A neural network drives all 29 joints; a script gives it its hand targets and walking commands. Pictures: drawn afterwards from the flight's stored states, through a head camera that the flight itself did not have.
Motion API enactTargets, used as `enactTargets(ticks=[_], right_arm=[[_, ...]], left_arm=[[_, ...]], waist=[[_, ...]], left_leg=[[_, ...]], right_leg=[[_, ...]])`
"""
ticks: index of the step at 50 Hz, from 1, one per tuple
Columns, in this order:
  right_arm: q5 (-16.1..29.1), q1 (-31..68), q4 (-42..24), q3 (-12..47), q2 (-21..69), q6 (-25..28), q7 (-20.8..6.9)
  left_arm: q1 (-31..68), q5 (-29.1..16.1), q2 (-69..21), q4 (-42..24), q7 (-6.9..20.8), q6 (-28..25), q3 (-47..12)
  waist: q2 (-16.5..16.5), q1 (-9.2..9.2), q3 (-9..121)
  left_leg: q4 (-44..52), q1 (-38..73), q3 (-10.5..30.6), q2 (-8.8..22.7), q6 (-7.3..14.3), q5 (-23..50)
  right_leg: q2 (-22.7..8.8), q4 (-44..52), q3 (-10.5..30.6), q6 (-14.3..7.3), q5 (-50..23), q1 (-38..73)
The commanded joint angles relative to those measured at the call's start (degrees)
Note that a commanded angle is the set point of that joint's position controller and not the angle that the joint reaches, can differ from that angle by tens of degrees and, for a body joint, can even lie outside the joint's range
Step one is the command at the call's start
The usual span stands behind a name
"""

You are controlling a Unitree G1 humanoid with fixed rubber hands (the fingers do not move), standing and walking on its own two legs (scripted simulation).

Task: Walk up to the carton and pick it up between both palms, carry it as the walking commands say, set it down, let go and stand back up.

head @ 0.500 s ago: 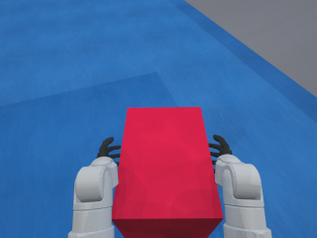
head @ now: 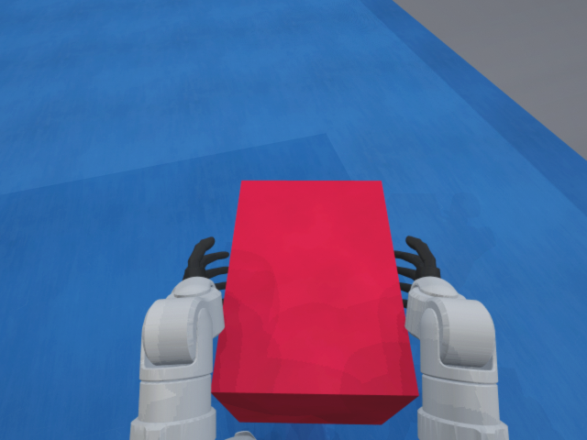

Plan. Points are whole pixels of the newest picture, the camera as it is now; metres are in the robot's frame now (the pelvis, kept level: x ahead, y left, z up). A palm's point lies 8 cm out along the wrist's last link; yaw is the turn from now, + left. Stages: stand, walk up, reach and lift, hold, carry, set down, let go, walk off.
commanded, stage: carry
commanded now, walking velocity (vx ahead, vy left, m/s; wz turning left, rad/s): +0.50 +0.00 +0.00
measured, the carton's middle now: (310, 301) +0.33 +0.01 -0.01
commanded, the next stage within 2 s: none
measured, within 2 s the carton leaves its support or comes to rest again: neither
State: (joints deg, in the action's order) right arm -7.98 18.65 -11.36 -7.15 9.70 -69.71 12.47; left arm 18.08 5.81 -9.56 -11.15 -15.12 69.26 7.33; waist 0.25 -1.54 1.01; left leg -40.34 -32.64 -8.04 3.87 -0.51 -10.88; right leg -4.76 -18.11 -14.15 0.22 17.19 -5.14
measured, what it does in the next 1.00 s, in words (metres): walks ahead: left foot, then right foot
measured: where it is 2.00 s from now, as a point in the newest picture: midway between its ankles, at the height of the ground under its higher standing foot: (312, 185)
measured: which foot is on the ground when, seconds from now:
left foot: up 0.00-0.08, down 0.10-0.58, up 0.60-0.94, down 0.96-1.00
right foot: down 0.00-0.12, up 0.14-0.54, down 0.56-0.96, up 0.98-1.00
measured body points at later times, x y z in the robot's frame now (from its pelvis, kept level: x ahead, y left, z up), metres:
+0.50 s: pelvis +0.36 +0.02 -0.01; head +0.39 +0.03 +0.44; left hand +0.67 +0.15 +0.06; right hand +0.66 -0.14 +0.07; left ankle +0.21 +0.10 -0.75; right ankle +0.48 -0.11 -0.72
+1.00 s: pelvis +0.72 +0.02 -0.03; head +0.74 +0.02 +0.42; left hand +1.04 +0.16 +0.06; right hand +1.03 -0.13 +0.06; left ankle +0.83 +0.10 -0.75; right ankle +0.53 -0.09 -0.73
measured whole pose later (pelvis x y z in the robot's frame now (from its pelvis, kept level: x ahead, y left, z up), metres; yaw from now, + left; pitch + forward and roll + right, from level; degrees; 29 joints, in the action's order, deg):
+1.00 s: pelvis +0.72 +0.02 -0.03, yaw -2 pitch +3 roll +1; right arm -8.7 19.8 -10.8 -6.8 10.1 -69.0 13.0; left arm 19.1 7.6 -9.7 -11.6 -13.8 69.4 8.3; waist 1.7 0.2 2.1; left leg -29.7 -26.3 -13.3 0.6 4.4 -5.4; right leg -7.4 -36.8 -10.0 2.7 27.8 -2.5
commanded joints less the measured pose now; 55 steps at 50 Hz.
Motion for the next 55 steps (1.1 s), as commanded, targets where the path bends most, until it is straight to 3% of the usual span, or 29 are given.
enactTargets(ticks=[1,4,5,6,7,8,10,11,13,17,23,27,28,29,30,31,32,34,35,38,41,44,46,48,49,50,51,53,55], right_arm=[[25.0,27.8,-4.0,39.5,59.6,1.3,-19.9],[24.6,25.9,-1.4,39.6,59.6,0.5,-20.3],[24.4,25.2,-0.4,39.4,59.4,0.3,-20.5],[23.7,24.4,0.6,38.6,58.4,0.2,-20.6],[23.9,24.5,1.7,37.8,57.9,0.4,-21.0],[24.7,25.8,0.5,38.2,58.6,0.5,-21.1],[25.4,27.4,0.1,38.3,60.3,1.0,-21.7],[26.2,28.6,-0.7,38.7,61.2,1.3,-21.8],[27.5,29.8,-2.3,39.1,61.7,1.9,-22.0],[28.4,29.2,-5.0,39.0,59.7,2.1,-22.2],[27.3,25.1,-4.2,38.4,56.9,0.5,-22.5],[26.1,24.7,-2.9,38.3,56.2,-0.5,-22.4],[25.6,24.9,-2.3,38.0,56.3,-0.6,-22.5],[26.2,26.0,-2.5,38.2,56.9,-1.0,-22.7],[26.4,27.1,-2.4,38.8,57.3,-1.1,-22.9],[26.1,26.7,-1.2,38.4,58.1,-0.8,-22.9],[26.7,27.8,-1.4,38.6,58.9,-0.4,-22.8],[27.2,29.8,-2.5,39.1,60.1,0.7,-22.3],[27.1,30.3,-3.2,39.0,60.5,1.1,-21.9],[26.0,29.3,-4.3,39.5,61.2,2.4,-20.8],[25.5,27.6,-5.8,40.0,60.6,2.3,-19.9],[25.5,27.3,-6.1,40.2,60.0,1.4,-20.0],[25.3,26.6,-4.1,40.1,59.9,0.5,-20.4],[24.8,25.3,-1.2,39.6,59.4,0.0,-20.9],[24.2,24.4,0.2,38.7,58.6,-0.4,-21.1],[24.1,25.6,1.8,37.7,58.2,-0.2,-21.4],[24.8,25.2,1.8,38.1,59.0,-0.2,-21.6],[25.5,27.3,1.8,37.8,60.7,0.3,-22.0],[26.8,28.9,1.3,37.9,62.4,0.8,-22.2]], left_arm=[[28.5,-25.4,-57.8,-3.5,25.0,-0.3,-37.9],[27.4,-24.5,-57.1,-1.8,25.1,0.4,-37.9],[27.8,-24.1,-56.4,-1.3,25.2,0.7,-38.2],[28.4,-24.0,-56.1,-1.0,25.3,1.1,-38.6],[28.7,-24.1,-56.4,-1.4,25.3,1.3,-39.3],[28.4,-23.6,-56.4,-0.9,25.2,1.0,-38.9],[30.5,-24.4,-58.6,-1.9,25.0,0.1,-39.8],[30.8,-24.5,-59.4,-2.1,24.9,-0.4,-39.5],[32.0,-24.9,-60.5,-4.0,24.4,-1.6,-39.3],[30.5,-24.5,-60.3,-6.1,22.9,-2.3,-40.7],[26.8,-23.6,-57.6,-6.3,22.6,-0.9,-41.3],[26.6,-23.2,-57.3,-3.8,23.4,0.2,-40.2],[25.5,-23.2,-57.7,-2.2,23.7,0.3,-39.6],[25.0,-22.6,-57.7,-1.8,23.7,0.0,-39.3],[24.7,-22.4,-58.9,-0.4,23.9,-0.4,-39.1],[25.9,-23.4,-59.7,-1.0,24.0,-0.1,-39.6],[25.8,-23.5,-60.4,-0.8,24.1,-0.3,-39.0],[28.4,-24.8,-61.8,-2.4,24.3,-1.0,-39.2],[29.5,-25.3,-62.1,-3.3,24.3,-1.2,-38.9],[30.7,-26.0,-60.7,-6.2,24.6,-1.7,-39.1],[28.9,-25.8,-59.0,-6.4,24.9,-1.3,-38.8],[26.6,-25.1,-57.8,-5.1,25.0,-0.6,-38.4],[25.8,-24.3,-57.2,-3.4,25.0,0.0,-37.9],[26.6,-23.6,-56.4,-1.9,25.1,0.8,-38.2],[26.9,-23.1,-55.8,-0.9,25.3,1.3,-38.2],[28.6,-23.6,-56.7,-1.5,25.3,1.6,-39.1],[27.7,-23.3,-56.3,-0.3,25.4,1.5,-38.7],[30.7,-24.2,-58.4,-0.8,25.2,0.7,-39.5],[32.3,-24.8,-60.0,-1.6,25.0,-0.4,-39.0]], waist=[[9.6,0.02,17.3],[6.9,1.3,20.3],[4.3,2.72,23.1],[-4.9,3.53,25.3],[-14.4,3.16,27.5],[-10.0,2.49,26.9],[-4.0,2.29,25.3],[-2.9,2.14,24.4],[-5.0,2.15,23.7],[-7.7,2.62,21.9],[-9.4,2.91,16.6],[-7.3,1.55,20.7],[-5.1,0.4,24.7],[4.1,-0.8,29.3],[15.3,0.05,27.3],[10.3,0.41,27.2],[7.9,0.16,26.7],[3.9,0.07,24.8],[4.4,0.27,24.6],[6.6,0.21,22.5],[8.0,0.41,20.7],[9.1,0.06,18.0],[9.1,0.2,17.7],[5.2,2.13,22.4],[-1.4,3.05,24.1],[-12.7,2.94,27.2],[-11.4,2.63,26.0],[-5.4,2.51,25.3],[-3.8,2.19,23.8]], left_leg=[[8.7,5.8,-5.1,-3.4,0.3,6.4],[16.2,21.6,-7.7,-5.7,2.1,8.6],[16.8,33.5,-4.2,-3.4,3.5,5.4],[19.9,42.2,15.1,8.3,6.8,3.3],[25.0,53.6,36.8,18.4,13.0,4.3],[24.2,52.8,34.8,20.3,13.6,8.5],[22.8,47.2,24.1,17.7,11.5,21.5],[23.6,44.1,19.4,16.5,10.2,22.1],[25.4,42.3,13.9,14.2,8.0,20.4],[26.3,45.1,8.0,12.6,8.4,26.2],[24.2,44.4,0.8,9.5,6.1,35.7],[8.7,38.6,-5.2,7.5,2.4,44.7],[-2.1,30.2,-5.4,5.5,1.4,39.0],[-18.2,14.5,-3.6,1.5,-0.2,21.7],[-30.4,-1.5,1.5,-7.1,-0.4,-13.4],[-36.6,-6.9,7.5,-3.4,1.2,-14.5],[-37.4,-7.9,9.2,-1.0,1.6,-13.0],[-27.1,-6.8,8.9,2.2,0.4,-9.8],[-21.5,-4.6,7.4,2.1,0.0,-8.7],[-9.1,-3.0,3.6,0.8,-0.2,-6.0],[2.2,2.0,-1.2,-1.3,-0.2,2.4],[9.1,6.0,-4.1,-3.0,0.1,8.0],[13.1,11.3,-5.2,-4.2,0.7,9.8],[16.9,29.3,-5.5,-4.2,2.4,7.2],[18.7,38.5,9.4,5.1,4.8,3.0],[24.1,49.6,35.1,18.8,12.0,3.2],[25.2,51.2,37.8,21.2,14.1,8.1],[22.9,47.4,25.9,18.2,12.3,22.3],[24.5,42.6,16.9,15.3,9.1,21.2]], right_leg=[[-10.2,1.2,4.1,-4.9,-33.1,12.5],[-8.4,-11.4,-0.2,-1.6,-38.1,8.8],[-7.1,-20.1,-0.5,0.1,-32.4,1.0],[-2.8,-34.6,-0.2,2.0,-17.2,-11.0],[5.1,-47.0,5.3,3.2,8.9,-28.7],[1.5,-52.4,12.2,1.6,9.9,-33.1],[-2.1,-52.6,13.8,1.3,6.6,-33.9],[-3.5,-49.1,13.9,1.7,3.5,-32.6],[-3.2,-42.4,11.8,2.3,0.3,-30.5],[-1.6,-32.0,7.6,2.5,-3.5,-32.6],[1.9,-15.1,2.2,0.6,-11.9,-27.7],[6.0,-5.9,-4.6,-1.3,-13.7,-6.0],[4.0,-7.4,-2.1,-2.7,-12.5,7.4],[-10.4,-6.3,20.2,-9.2,-10.2,19.8],[-20.1,-0.3,40.4,-15.5,-20.6,25.0],[-19.9,-1.0,36.4,-15.4,-30.3,26.5],[-18.8,-2.4,30.9,-14.8,-37.8,24.7],[-16.0,-0.7,22.8,-10.3,-33.0,19.4],[-14.7,0.2,19.6,-8.5,-31.2,17.4],[-13.7,3.5,15.0,-8.5,-30.0,15.7],[-10.5,2.3,7.6,-6.2,-34.1,14.1],[-9.6,0.8,4.6,-5.0,-35.5,13.4],[-9.2,-3.5,3.3,-3.7,-38.6,13.0],[-6.5,-17.6,-0.2,-0.6,-34.1,5.0],[-4.0,-30.0,0.5,1.3,-21.5,-5.6],[4.1,-44.0,4.2,2.8,4.9,-22.8],[3.5,-51.9,11.8,1.9,9.8,-30.3],[-0.8,-54.8,14.3,1.1,6.5,-33.0],[-2.8,-48.1,14.0,1.8,1.2,-30.9]])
